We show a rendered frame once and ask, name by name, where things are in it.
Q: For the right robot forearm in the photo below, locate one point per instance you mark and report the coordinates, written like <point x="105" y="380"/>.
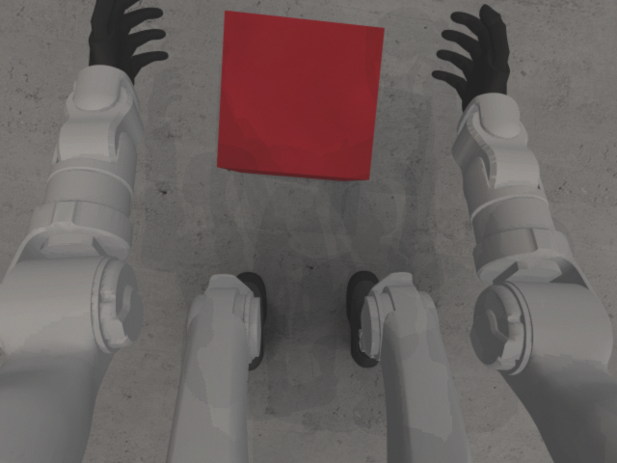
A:
<point x="515" y="237"/>

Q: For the left robot foot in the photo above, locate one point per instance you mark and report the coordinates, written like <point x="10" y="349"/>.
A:
<point x="256" y="285"/>

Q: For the left robot hand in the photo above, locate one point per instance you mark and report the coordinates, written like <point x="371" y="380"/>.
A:
<point x="110" y="44"/>

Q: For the robot right upper arm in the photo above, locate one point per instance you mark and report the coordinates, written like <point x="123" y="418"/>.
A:
<point x="551" y="343"/>

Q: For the robot left upper arm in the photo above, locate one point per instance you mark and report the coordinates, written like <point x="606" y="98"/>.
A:
<point x="61" y="322"/>

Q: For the right robot shin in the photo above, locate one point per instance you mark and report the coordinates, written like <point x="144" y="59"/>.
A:
<point x="397" y="279"/>

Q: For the carton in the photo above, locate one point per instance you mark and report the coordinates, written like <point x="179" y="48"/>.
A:
<point x="298" y="97"/>

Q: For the right robot hand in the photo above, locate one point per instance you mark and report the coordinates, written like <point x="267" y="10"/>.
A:
<point x="488" y="71"/>

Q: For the left robot forearm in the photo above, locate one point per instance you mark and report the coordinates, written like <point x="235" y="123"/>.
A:
<point x="85" y="211"/>

